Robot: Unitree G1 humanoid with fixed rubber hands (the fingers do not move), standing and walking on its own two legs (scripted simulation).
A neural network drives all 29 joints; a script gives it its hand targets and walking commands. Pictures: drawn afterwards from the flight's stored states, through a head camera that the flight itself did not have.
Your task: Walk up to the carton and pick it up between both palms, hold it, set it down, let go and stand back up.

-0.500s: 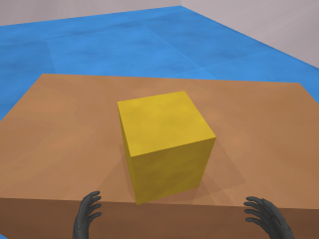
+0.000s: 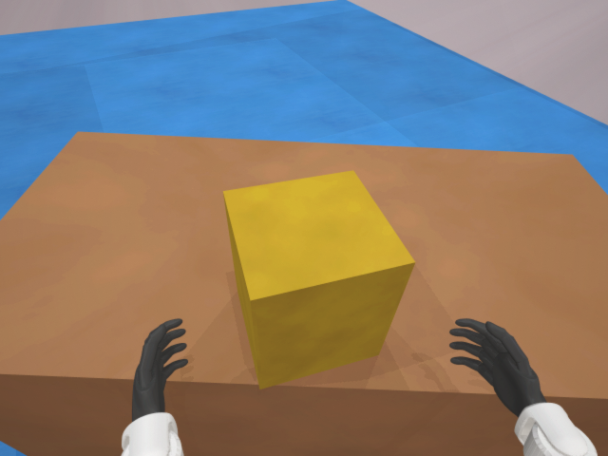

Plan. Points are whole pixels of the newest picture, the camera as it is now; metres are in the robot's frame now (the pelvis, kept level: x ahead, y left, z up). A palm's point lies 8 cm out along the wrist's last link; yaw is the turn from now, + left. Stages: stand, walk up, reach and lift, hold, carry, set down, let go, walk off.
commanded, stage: reach and lift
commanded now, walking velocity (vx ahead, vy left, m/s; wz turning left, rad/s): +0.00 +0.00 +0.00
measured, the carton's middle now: (306, 279) +0.40 +0.03 +0.00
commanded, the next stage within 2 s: none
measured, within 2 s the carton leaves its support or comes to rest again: neither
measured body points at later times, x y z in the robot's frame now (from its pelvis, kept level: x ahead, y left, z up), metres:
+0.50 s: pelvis -0.01 +0.00 +0.00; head -0.01 +0.00 +0.45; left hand +0.24 +0.22 +0.08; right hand +0.31 -0.22 +0.08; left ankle +0.00 +0.16 -0.75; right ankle -0.02 -0.09 -0.75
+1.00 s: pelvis -0.02 +0.00 +0.00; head -0.01 +0.00 +0.45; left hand +0.28 +0.24 +0.13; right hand +0.39 -0.19 +0.13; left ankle +0.00 +0.16 -0.75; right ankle -0.02 -0.09 -0.75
